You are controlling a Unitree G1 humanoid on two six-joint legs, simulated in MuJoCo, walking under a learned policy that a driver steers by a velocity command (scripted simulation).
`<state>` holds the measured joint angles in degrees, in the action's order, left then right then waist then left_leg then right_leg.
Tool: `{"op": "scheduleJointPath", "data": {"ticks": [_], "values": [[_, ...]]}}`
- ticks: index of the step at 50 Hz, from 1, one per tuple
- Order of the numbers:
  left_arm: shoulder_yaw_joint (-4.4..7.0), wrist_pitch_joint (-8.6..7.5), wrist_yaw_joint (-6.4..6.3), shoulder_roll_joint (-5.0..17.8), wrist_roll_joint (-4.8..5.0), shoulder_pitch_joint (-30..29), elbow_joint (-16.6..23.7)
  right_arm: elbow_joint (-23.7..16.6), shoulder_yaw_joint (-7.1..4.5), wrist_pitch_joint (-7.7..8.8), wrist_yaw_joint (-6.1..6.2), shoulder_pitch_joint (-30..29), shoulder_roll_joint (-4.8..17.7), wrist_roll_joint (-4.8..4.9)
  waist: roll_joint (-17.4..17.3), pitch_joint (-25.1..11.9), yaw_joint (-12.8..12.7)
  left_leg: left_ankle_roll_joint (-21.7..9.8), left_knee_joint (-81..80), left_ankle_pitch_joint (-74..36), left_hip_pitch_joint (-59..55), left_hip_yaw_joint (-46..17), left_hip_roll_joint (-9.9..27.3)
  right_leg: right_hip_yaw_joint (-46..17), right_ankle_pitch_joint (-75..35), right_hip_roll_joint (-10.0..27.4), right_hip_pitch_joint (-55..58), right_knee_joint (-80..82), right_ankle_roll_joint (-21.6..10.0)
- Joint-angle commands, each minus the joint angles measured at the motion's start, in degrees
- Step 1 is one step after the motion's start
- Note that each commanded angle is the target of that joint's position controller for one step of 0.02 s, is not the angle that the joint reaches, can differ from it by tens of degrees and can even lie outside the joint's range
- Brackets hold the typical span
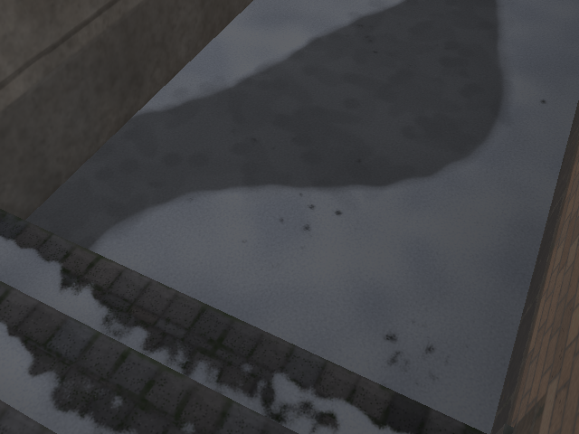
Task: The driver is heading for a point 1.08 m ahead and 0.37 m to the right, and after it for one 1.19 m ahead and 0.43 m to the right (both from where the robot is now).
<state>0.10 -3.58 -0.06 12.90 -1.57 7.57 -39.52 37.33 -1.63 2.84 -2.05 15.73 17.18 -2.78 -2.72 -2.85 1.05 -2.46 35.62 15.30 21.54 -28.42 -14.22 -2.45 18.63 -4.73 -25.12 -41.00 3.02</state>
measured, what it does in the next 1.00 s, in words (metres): steps on the spot, turning right: right foot, then left foot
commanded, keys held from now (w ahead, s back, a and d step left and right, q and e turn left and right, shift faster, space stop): shift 0.16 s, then e+shift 0.30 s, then w+e+shift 0.54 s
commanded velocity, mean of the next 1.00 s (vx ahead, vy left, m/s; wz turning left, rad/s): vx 0.20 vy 0.01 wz -0.40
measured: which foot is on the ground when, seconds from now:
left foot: down 0.00-0.04, up 0.06-0.34, down 0.36-0.82, up 0.84-1.00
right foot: up 0.00-0.00, down 0.02-0.46, up 0.48-0.76, down 0.78-1.00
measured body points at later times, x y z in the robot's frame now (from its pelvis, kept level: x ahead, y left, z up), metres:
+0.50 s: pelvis -0.03 -0.01 -0.01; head +0.00 +0.00 +0.44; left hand +0.11 +0.24 -0.12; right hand +0.13 -0.27 -0.10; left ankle -0.06 +0.13 -0.73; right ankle -0.02 -0.12 -0.72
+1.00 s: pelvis +0.03 -0.05 -0.03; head +0.05 -0.08 +0.42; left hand +0.16 +0.18 -0.14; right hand +0.10 -0.29 -0.15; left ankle +0.10 +0.11 -0.61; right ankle -0.03 -0.14 -0.73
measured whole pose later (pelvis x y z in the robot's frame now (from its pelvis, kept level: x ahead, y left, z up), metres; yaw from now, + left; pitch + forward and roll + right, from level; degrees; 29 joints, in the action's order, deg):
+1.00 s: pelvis +0.03 -0.05 -0.03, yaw -26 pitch +3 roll +2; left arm 1.8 -5.9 4.3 13.3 -1.3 24.5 -41.3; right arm 39.7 2.8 3.8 1.5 9.4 10.3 -0.3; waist -1.8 1.1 -5.4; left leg 6.1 84.9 26.5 42.5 -6.4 -1.5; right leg -3.5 26.9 -1.2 -24.9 -49.2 -2.3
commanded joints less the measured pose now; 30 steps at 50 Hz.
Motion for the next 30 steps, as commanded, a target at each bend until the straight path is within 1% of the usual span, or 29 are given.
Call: {"op": "scheduleJointPath", "data": {"ticks": [1, 2, 3, 4, 5, 6, 7, 8, 9, 10, 11, 12, 13, 14, 15, 16, 17, 18, 19, 20, 22, 23, 24, 25, 26, 27, 28, 29, 30], "values": [[0.97, -1.46, 0.85, 2.54, 1.35, 2.4, 4.0, -2.17, -1.3, -0.16, -0.69, -3.18, 8.03, 0.56, -0.21, -7.26, -4.7, -7.64, -0.95, -31.71, 7.37, -11.22, 13.3, 1.07, -18.52, 0.28, 21.8, 10.59, -3.8], [2.3, -2.12, 0.64, 5.97, 1.37, 7.35, 2.98, -1.17, -0.42, -0.01, -0.85, -0.33, 4.79, 0.31, 5.9, -9.56, -4.97, -1.76, 7.42, -17.92, 17.99, -4.65, 8.23, -5.88, -37.79, 7.28, 36.5, 13.21, -10.73], [3.11, -3.09, 0.43, 12.29, 1.36, 6.64, 2.86, -2.38, 0.18, 0.63, -0.65, 7.18, 0.53, 0.27, 17.69, -15.81, 0.93, 6.12, 25.17, 22.83, 28.6, 9.58, 1.24, -25.27, -63.69, 27.98, 45.36, 15.7, -29.47], [3.79, -3.51, -0.08, 13.68, -0.7, 5.55, 3.88, -1.01, -2.47, 1.4, -0.14, 8.07, 8.08, -0.05, 3.63, -9.31, -0.91, 9.46, 38.68, 24.63, 28.54, 12.52, 8.19, -24.58, -63.58, 32.71, 35.23, 17.05, -30.19], [3.54, -3.6, 0.48, 12.06, 0.16, 1.58, 4.79, 0.01, -2.75, 1.17, 0.33, 6.87, 9.08, -0.63, 5.49, -7.32, 0.17, 11.31, 46.0, 21.99, 27.81, 15.7, 12.24, -22.86, -52.76, 30.48, 26.46, 18.76, -27.22], [1.42, -4.04, 1.42, 5.11, 1.44, -4.78, 7.26, -0.27, -2.51, 0.52, 1.26, 3.8, 9.39, -1.03, 5.0, -6.49, 1.22, 12.98, 51.23, 18.42, 27.26, 17.92, 14.78, -17.7, -45.85, 25.38, 21.75, 19.0, -23.01], [0.11, -4.52, 1.41, 1.48, 2.25, -8.06, 9.21, -0.62, -1.35, 0.25, 1.62, 0.95, 7.04, -1.85, 4.54, -6.28, 0.63, 13.47, 52.34, 14.59, 26.56, 18.82, 15.93, -13.19, -47.58, 21.06, 18.66, 18.52, -20.84], [0.53, -5.12, 0.68, 2.84, 2.01, -10.38, 10.47, -1.58, -0.64, 0.18, 1.01, -0.38, 6.41, -2.28, 4.73, -6.29, 0.39, 13.9, 55.25, 12.08, 22.5, 21.63, 16.66, -9.76, -50.0, 18.87, 14.05, 18.56, -20.67], [1.36, -5.54, 0.4, 5.02, 1.34, -8.99, 9.34, -1.85, -0.28, -0.31, 0.37, 0.8, 5.36, -1.98, 4.17, -6.74, -0.3, 13.72, 52.07, 10.45, 19.14, 22.62, 17.71, -6.76, -46.42, 15.94, 10.85, 17.96, -18.9], [-0.07, -5.87, 0.89, 2.42, 1.34, -9.83, 9.39, -1.55, 0.4, -0.53, -0.49, 0.65, 3.29, -1.08, 3.02, -5.61, 0.3, 14.23, 46.99, 8.46, 14.33, 22.37, 19.67, -3.48, -42.7, 12.15, 6.64, 16.23, -15.16], [-1.87, -5.88, 2.28, -0.62, 1.99, -9.85, 8.1, 0.4, 1.28, -0.88, -1.82, 3.67, 0.58, -0.3, 3.44, -4.52, 2.16, 15.39, 37.73, 8.51, 8.47, 24.12, 21.4, 0.4, -39.16, 8.14, 2.74, 14.63, -10.53], [-2.07, -5.44, 3.42, 0.21, 2.78, -8.2, 6.18, 1.11, 1.88, -1.51, -2.92, 5.13, -1.28, 0.1, 4.78, -3.13, 3.21, 16.74, 26.71, 10.7, 4.16, 28.67, 21.74, 2.75, -39.31, 5.15, 0.82, 13.52, -7.58], [2.89, -0.52, -0.37, 9.06, 2.98, 13.18, -0.59, 0.39, 1.3, -4.56, 0.6, -3.45, -2.69, 5.04, 0.39, 0.14, -6.94, 9.34, 11.76, 14.2, 8.15, 34.8, 12.44, -3.89, -46.89, 10.93, 13.8, 19.53, -13.47], [2.03, -2.81, 2.79, 11.28, 2.63, 5.13, 0.73, -3.35, 2.33, -2.54, -0.74, -4.7, -1.01, -0.7, 12.58, -1.57, -1.56, 14.38, 14.31, 8.68, 5.51, 30.74, 19.57, -4.89, -49.78, 8.24, 11.48, 9.45, -10.51], [2.64, -3.45, 4.57, 10.13, 2.84, 0.9, 3.14, -1.03, 1.46, -1.91, -0.4, -0.8, 0.51, -0.41, 11.14, -3.81, -0.68, 13.27, 9.93, 5.18, 4.51, 31.14, 18.37, -7.4, -53.5, 10.54, 15.14, 8.85, -13.76], [3.01, -3.44, 5.42, 10.61, 2.32, 0.85, 3.89, -0.87, 1.44, -1.37, 0.46, 0.66, 2.06, 0.13, 11.28, -5.73, -0.73, 12.07, 6.93, 2.64, 3.0, 31.29, 17.41, -11.49, -54.98, 13.13, 16.07, 7.64, -16.07], [3.49, -3.12, 5.28, 10.4, 2.38, 3.29, 3.02, -1.2, 0.93, -0.96, 1.87, 0.15, 3.11, 1.19, 11.43, -5.16, -1.67, 10.3, 3.58, -1.45, 5.18, 30.42, 17.41, -16.95, -53.51, 16.33, 19.24, 8.04, -18.54], [4.04, -2.88, 5.06, 11.71, 2.54, 5.33, 2.16, -2.22, 0.62, -0.56, 3.2, -1.92, 4.77, 1.6, 11.92, -4.64, -2.08, 8.12, 1.25, -1.9, 5.3, 29.9, 16.39, -21.23, -49.85, 18.0, 18.74, 9.74, -20.5], [3.71, -2.85, 4.4, 10.27, 2.17, 5.96, 2.51, -2.83, 0.57, 0.31, 4.05, -3.44, 5.73, 2.05, 8.65, -6.62, -2.14, 5.04, 2.34, -10.14, 1.8, 27.52, 17.69, -23.15, -44.4, 16.91, 16.23, 8.58, -19.12], [3.58, -3.0, 3.6, 9.87, 1.7, 7.78, 2.95, -3.73, 0.54, 0.94, 4.71, -6.77, 6.4, 1.98, 5.38, -8.74, -3.8, 1.76, 3.34, -16.62, -1.8, 26.96, 18.51, -20.8, -36.92, 13.85, 12.41, 8.65, -17.09], [3.8, -2.88, 2.51, 10.71, 0.61, 3.54, 4.25, -4.71, 0.17, 1.29, 5.23, -6.89, 6.94, 1.38, 2.9, -8.7, -1.6, -2.44, 0.29, -16.06, -9.37, 25.69, 19.61, -15.87, -20.73, 8.97, 1.23, 9.45, -14.18], [3.25, -2.71, 2.44, 9.42, -0.08, 1.1, 4.17, -4.29, -0.56, 1.22, 5.81, -2.26, 7.22, 1.6, 0.75, -7.98, 1.85, -6.83, -3.73, -17.47, -18.23, 22.51, 23.38, -13.8, -12.11, 7.25, -8.21, 8.03, -12.09], [2.38, -2.58, 2.6, 5.96, -0.82, 0.12, 5.37, -1.44, -1.31, 1.13, 5.95, 6.79, 8.28, 0.91, -9.9, -7.66, 5.24, -15.08, -13.44, -4.24, -27.93, 10.37, 34.12, -8.05, 10.53, 1.54, -21.26, 0.78, -7.39], [1.82, -1.72, 3.0, 3.42, -1.94, -1.33, 3.71, 2.15, -1.69, 1.11, 6.76, 10.05, 8.27, 1.22, -14.45, -1.5, 7.99, -17.93, -23.45, 20.54, -27.52, 1.87, 43.67, -2.8, 13.94, 2.67, -29.6, -13.7, -4.2], [1.53, -1.55, 3.02, 2.98, -3.0, -2.76, 2.48, 1.25, -0.57, 2.0, 6.62, 5.78, 6.36, 1.67, -8.62, 3.21, 5.85, -13.81, -26.3, 25.27, -20.93, 2.18, 43.42, -2.1, 9.19, 6.64, -31.26, -22.35, -4.09], [2.13, -1.72, 2.94, 3.35, -3.49, -0.59, 0.39, 0.05, 0.02, 2.8, 6.12, -0.4, 4.32, 2.07, -6.04, 2.9, 2.33, -10.66, -26.97, 22.29, -15.98, 8.87, 39.88, 0.26, 5.66, 7.07, -26.92, -27.43, -3.11], [2.45, -1.98, 3.22, 3.81, -3.73, 0.78, -0.82, -0.93, 0.64, 3.34, 6.02, -4.2, 2.84, 2.14, -5.12, 2.8, 0.99, -8.75, -27.83, 20.13, -12.69, 15.37, 37.08, 1.7, 1.96, 7.17, -24.08, -30.57, -2.14], [2.45, -2.02, 4.12, 3.66, -4.02, 0.37, -0.93, -0.62, 1.16, 3.52, 6.44, -5.66, 2.46, 1.89, -3.65, 3.47, 0.97, -7.31, -28.01, 17.93, -10.55, 20.45, 35.94, 2.5, 0.12, 7.36, -22.81, -33.63, -1.62], [2.29, -2.13, 5.17, 2.84, -3.38, 1.95, -1.39, -0.72, 1.16, 3.55, 7.14, -6.36, 3.16, 1.76, -2.49, 3.01, 0.24, -6.39, -28.33, 15.88, -9.23, 25.29, 34.82, 3.67, -0.53, 8.54, -20.75, -31.97, -0.97]]}}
